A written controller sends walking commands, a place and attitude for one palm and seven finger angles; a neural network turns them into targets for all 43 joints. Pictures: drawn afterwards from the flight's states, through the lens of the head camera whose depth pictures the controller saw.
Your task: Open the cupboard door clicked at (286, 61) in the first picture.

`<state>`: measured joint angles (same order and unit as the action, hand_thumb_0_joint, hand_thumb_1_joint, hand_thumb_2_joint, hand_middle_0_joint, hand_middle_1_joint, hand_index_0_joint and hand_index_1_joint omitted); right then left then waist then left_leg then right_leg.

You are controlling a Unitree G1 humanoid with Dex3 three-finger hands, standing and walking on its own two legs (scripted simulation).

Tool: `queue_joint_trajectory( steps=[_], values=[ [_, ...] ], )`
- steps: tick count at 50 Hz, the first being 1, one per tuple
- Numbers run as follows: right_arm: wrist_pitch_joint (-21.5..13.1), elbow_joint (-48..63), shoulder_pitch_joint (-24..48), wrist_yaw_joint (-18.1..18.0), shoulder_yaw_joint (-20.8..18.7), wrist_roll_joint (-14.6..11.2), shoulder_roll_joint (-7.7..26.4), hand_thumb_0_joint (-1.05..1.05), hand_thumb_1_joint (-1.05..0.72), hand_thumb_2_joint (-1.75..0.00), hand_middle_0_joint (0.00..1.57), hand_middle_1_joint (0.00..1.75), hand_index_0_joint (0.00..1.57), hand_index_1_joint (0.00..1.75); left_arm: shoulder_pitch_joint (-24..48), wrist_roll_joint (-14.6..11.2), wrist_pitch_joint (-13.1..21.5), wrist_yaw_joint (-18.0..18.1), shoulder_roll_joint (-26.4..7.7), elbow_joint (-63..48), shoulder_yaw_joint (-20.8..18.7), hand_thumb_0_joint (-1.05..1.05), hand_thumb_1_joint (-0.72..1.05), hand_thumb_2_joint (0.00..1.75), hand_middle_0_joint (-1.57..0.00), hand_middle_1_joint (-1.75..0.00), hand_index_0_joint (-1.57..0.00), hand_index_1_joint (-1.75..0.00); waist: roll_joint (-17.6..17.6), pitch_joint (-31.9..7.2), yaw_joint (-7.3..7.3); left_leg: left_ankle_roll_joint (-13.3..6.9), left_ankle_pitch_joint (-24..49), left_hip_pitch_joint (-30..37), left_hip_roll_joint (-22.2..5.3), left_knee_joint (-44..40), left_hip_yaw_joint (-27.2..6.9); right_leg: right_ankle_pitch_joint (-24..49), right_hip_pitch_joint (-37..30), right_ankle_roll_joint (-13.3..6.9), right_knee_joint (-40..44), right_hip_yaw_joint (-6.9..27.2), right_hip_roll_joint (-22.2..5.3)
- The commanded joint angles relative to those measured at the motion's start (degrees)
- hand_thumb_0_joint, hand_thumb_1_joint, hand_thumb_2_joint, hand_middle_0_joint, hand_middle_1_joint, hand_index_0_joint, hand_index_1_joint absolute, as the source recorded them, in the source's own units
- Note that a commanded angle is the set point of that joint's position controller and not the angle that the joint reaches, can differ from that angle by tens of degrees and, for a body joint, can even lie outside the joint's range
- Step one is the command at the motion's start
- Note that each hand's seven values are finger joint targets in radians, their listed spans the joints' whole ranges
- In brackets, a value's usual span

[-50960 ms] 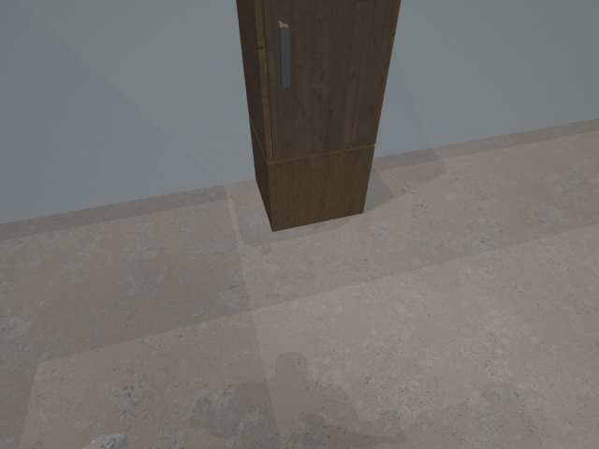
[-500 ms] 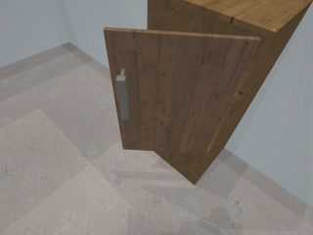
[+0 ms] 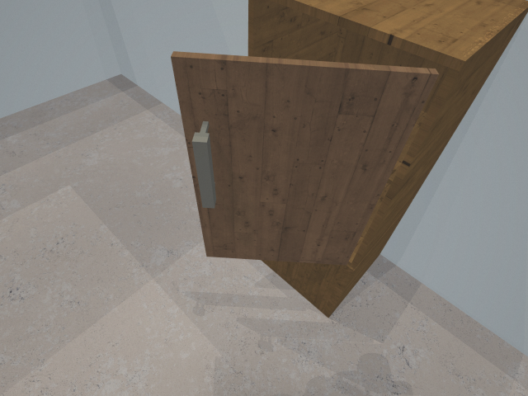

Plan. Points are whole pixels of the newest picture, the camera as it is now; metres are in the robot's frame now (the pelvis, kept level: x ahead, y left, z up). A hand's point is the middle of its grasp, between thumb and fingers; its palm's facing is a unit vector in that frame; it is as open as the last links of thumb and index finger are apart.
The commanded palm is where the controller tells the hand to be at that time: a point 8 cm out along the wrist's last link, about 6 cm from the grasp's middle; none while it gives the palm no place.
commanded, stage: look again from close up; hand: left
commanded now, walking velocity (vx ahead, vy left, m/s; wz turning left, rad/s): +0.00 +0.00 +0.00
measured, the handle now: (207, 166) +0.50 +0.15 +0.04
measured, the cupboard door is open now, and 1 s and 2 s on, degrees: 41 41 41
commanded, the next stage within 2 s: raise the hand with hooked fingers in 0.18 s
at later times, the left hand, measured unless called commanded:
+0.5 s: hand (146, 331) +0.20 +0.19 +0.00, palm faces +0.23 -0.97 -0.10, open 7.7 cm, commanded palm none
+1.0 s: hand out of the picture +0.04 +0.19 -0.17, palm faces +0.10 -0.94 -0.31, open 16.1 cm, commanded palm none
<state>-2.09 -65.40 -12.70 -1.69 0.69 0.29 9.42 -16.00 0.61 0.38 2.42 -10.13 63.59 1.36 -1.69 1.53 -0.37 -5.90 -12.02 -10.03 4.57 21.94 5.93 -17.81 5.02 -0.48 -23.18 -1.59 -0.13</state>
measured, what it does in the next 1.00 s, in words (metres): shifts its weight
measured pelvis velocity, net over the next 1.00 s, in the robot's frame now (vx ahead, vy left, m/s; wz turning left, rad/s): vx -0.02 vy -0.06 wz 0.07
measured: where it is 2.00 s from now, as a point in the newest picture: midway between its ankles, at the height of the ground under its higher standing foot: outside the picture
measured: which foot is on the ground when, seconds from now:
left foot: down 0.00-1.00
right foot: down 0.00-1.00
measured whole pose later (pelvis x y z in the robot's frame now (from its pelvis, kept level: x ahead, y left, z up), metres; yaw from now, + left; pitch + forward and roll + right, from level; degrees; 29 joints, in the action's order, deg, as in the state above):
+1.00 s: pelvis -0.02 -0.06 -0.01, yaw +4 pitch +0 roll +0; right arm 1.2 -55.0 -16.5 -0.2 1.0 1.2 14.7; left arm -12.5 -0.8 -0.7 2.4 -18.0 49.6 -2.2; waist -2.2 4.7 0.2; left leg -1.4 -13.1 -16.7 1.1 30.2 0.8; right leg -15.8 12.1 -5.3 -28.0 -5.2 4.6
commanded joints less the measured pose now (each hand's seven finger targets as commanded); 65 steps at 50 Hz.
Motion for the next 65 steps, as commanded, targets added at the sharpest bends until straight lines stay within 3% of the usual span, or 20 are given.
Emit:
queue_joint_trajectory(
  steps=[1,13,14,15,16,17,18,20,25,26,27,28,30,31,34,36,38,41,48,65],
  values=[
    [-0.6,1.5,-2.7,-0.6,-0.9,0.2,7.5,0.0,-0.9,-0.9,0.2,0.3,0.2,0.3,-3.8,0.1,0.6,0.1,-5.9,-1.4,-1.2,0.0,0.9,0.9,-0.2,-0.3,-0.2,-0.3,1.1,1.1,0.07,1.8,13.3,4.2,-11.4,-4.3,-11.6,8.8,5.7,-1.8,3.5,5.5,-6.6],
    [-0.6,1.2,-2.4,-0.6,-0.8,0.2,7.6,0.0,-0.9,-0.9,0.2,0.3,0.2,0.3,-4.3,0.2,0.8,0.1,-5.8,-1.3,-1.2,0.0,0.9,0.9,-0.2,-0.3,-0.2,-0.3,0.6,0.8,-0.03,1.8,13.8,4.6,-11.3,-4.3,-11.5,9.9,4.9,-1.8,4.3,5.9,-6.8],
    [-0.5,5.4,-1.9,0.0,-0.3,-0.2,8.0,0.0,-0.9,-0.9,0.2,0.3,0.2,0.3,-6.7,1.1,2.1,2.3,-4.1,-0.8,-0.5,0.0,0.9,0.9,-0.2,-0.3,-0.2,-0.3,4.1,3.1,0.47,3.6,29.7,1.6,-11.6,6.1,-11.0,19.5,8.4,-0.4,2.1,5.4,-6.9],
    [-7.4,25.8,-6.3,-1.6,-3.6,-3.2,17.4,0.0,-0.9,-0.9,0.2,0.3,0.2,0.3,31.6,-10.1,12.2,2.1,-21.1,-87.4,-12.2,0.0,0.88,0.89,-0.2,-0.32,-0.2,-0.32,13.4,-25.9,6.97,7.5,33.4,22.1,-7.3,2.6,-13.3,19.2,10.6,-0.4,-4.3,-0.8,-0.8],
    [-13.3,22.8,-1.3,-2.8,-0.2,-2.5,12.2,0.0,-0.9,-0.9,0.2,0.3,0.2,0.3,11.3,-6.1,9.7,3.5,-16.4,-77.6,-9.1,0.0,0.85,0.88,-0.2,-0.33,-0.2,-0.33,22.8,-25.9,1.8,8.7,38.4,26.7,-10.7,-1.6,-13.4,4.0,14.0,-2.0,-12.6,0.0,0.4],
    [-14.2,19.3,-1.7,-3.0,-1.3,-2.1,11.4,0.0,-0.9,-0.9,0.2,0.3,0.2,0.3,7.4,-5.8,6.9,5.7,-13.7,-70.9,-7.8,0.0,0.83,0.87,-0.21,-0.34,-0.21,-0.34,20.6,-20.8,0.88,11.1,33.0,18.3,-10.0,-2.4,-13.4,-3.1,15.8,-1.6,-14.3,0.1,-0.3],
    [-13.5,19.2,-4.1,-2.2,-1.6,-2.7,8.0,0.0,-0.9,-0.9,0.2,0.3,0.2,0.3,-8.8,-7.5,2.4,4.7,2.4,-56.9,1.6,0.0,0.81,0.86,-0.21,-0.36,-0.21,-0.36,10.8,-11.4,3.22,9.6,25.3,13.5,-10.8,-3.3,-13.6,-4.3,19.7,-1.0,-14.4,-1.1,0.0],
    [-14.0,26.0,-0.1,-1.3,-3.2,-2.3,13.1,0.0,-0.9,-0.9,0.2,0.3,0.2,0.3,0.7,-10.3,7.4,2.1,-3.3,-66.9,-3.7,0.0,0.76,0.84,-0.21,-0.39,-0.21,-0.39,2.2,-5.6,3.14,7.6,8.5,3.4,-9.0,1.6,-13.9,-3.5,21.7,-1.0,-10.7,-2.0,0.0],
    [-12.5,30.8,4.6,-1.0,-3.4,-0.8,14.3,0.0,-0.9,-0.9,0.2,0.3,0.2,0.3,3.8,-14.4,26.2,-10.1,-6.5,-41.4,-14.5,0.0,0.64,0.79,-0.22,-0.47,-0.22,-0.47,-19.3,0.4,2.15,5.6,-12.9,-28.7,-3.8,21.4,-10.3,-15.6,37.3,-1.3,-15.6,-0.6,-0.1],
    [-6.4,26.9,1.2,1.4,-4.9,0.0,17.7,0.0,-0.9,-0.9,0.2,0.3,0.2,0.3,-0.8,2.2,7.7,-3.7,-8.9,-39.4,-8.2,0.0,-0.5,0.3,-0.15,-0.3,-0.15,-0.3,2.9,-14.0,3.57,3.8,6.1,-14.4,-8.9,8.0,-10.4,13.9,9.5,-4.4,-12.6,7.4,-10.9],
    [-4.5,22.1,2.9,1.5,-3.9,-0.3,15.9,0.0,-0.9,-0.9,0.2,0.3,0.2,0.3,-1.6,1.7,3.3,-1.8,-9.8,-42.5,-7.0,0.0,-0.5,0.3,-0.15,-0.3,-0.15,-0.3,12.4,-16.3,-0.46,5.1,17.5,-5.8,-6.6,9.7,-8.5,17.3,9.5,-5.2,-12.5,7.6,-11.8],
    [-3.4,23.1,1.9,1.6,-3.5,0.3,12.6,0.0,-0.9,-0.9,0.2,0.3,0.2,0.3,0.7,1.6,2.0,-1.4,-8.5,-43.9,-6.1,0.0,-0.5,0.3,-0.15,-0.3,-0.15,-0.3,14.7,-19.6,0.58,5.0,9.9,-7.9,-6.7,9.4,-9.3,11.1,9.1,-5.7,-13.0,8.5,-11.4],
    [-1.5,24.8,4.7,1.0,-3.8,0.9,12.8,0.0,-0.9,-0.9,0.2,0.3,0.2,0.3,8.4,1.2,0.1,-1.4,-10.0,-40.6,-4.8,0.0,-0.5,0.3,-0.15,-0.3,-0.15,-0.3,9.0,-5.7,1.7,1.1,-4.4,-12.0,-10.3,2.5,-18.9,-6.1,16.8,-3.7,-11.9,5.0,-5.3],
    [-0.9,24.9,6.4,1.0,-3.5,1.3,13.4,0.0,-0.9,-0.9,0.2,0.3,0.2,0.3,7.9,1.2,-0.2,-1.3,-10.8,-38.3,-4.5,0.0,-0.5,0.3,-0.15,-0.3,-0.15,-0.3,1.0,-1.5,0.42,0.6,-5.7,-15.3,-10.8,1.2,-19.5,-5.8,15.0,-2.5,-9.4,4.5,-3.2],
    [0.1,25.1,4.0,1.0,-2.7,1.0,12.9,0.0,-0.9,-0.9,0.2,0.3,0.2,0.3,9.1,0.9,0.0,-0.5,-13.5,-34.5,-4.4,0.0,-0.5,0.3,-0.15,-0.3,-0.15,-0.3,-20.6,0.4,1.52,3.1,-1.0,-12.8,-5.6,8.6,-9.6,-2.9,12.0,-3.3,2.0,13.7,-8.8],
    [0.8,23.8,2.0,1.3,-2.9,1.4,14.3,0.0,-0.9,-0.9,0.2,0.3,0.2,0.3,10.9,0.5,-0.3,-0.1,-14.5,-32.4,-3.9,0.0,-0.5,0.3,-0.15,-0.3,-0.15,-0.3,-17.4,2.7,2.28,3.7,-3.6,-8.0,-5.0,9.8,-8.3,-9.5,16.9,-4.4,5.1,15.1,-9.8],
    [1.2,22.8,1.9,1.7,-2.7,1.4,14.4,0.0,-0.9,-0.9,0.2,0.3,0.2,0.3,9.7,0.3,-0.3,-0.3,-14.8,-30.2,-3.1,0.0,-0.5,0.3,-0.15,-0.3,-0.15,-0.3,-5.8,3.9,2.23,3.8,-3.3,-4.9,-5.0,9.5,-8.2,-12.2,19.7,-4.0,5.8,14.9,-9.5],
    [1.4,21.2,1.3,1.7,-1.9,1.3,14.0,0.0,-0.9,-0.9,0.2,0.3,0.2,0.3,7.8,0.1,0.2,-0.6,-15.5,-26.4,-2.9,0.0,-0.5,0.3,-0.15,-0.3,-0.15,-0.3,1.1,1.2,1.84,3.8,-2.1,-5.3,-5.7,8.3,-8.6,-8.9,14.6,-2.2,6.3,15.7,-9.2],
    [0.8,15.9,-0.9,0.6,-1.4,0.9,12.8,0.0,-0.9,-0.9,0.2,0.3,0.2,0.3,4.4,-0.2,1.0,-0.3,-14.7,-17.9,-4.1,0.0,-0.5,0.3,-0.15,-0.3,-0.15,-0.3,2.3,-8.4,0.38,3.7,3.4,-6.0,-8.1,5.9,-9.1,16.3,-1.3,0.8,2.5,12.2,-9.8],
    [-0.2,9.3,4.8,0.5,-0.8,0.6,17.7,0.0,-0.9,-0.9,0.2,0.3,0.2,0.3,7.5,-0.3,1.0,-1.1,-17.3,-8.9,-2.2,0.0,-0.5,0.3,-0.15,-0.3,-0.15,-0.3,0.9,-2.7,0.08,2.1,10.6,-0.1,-12.3,-3.0,-13.4,12.0,2.7,-1.1,3.5,9.0,-6.6]
  ],
)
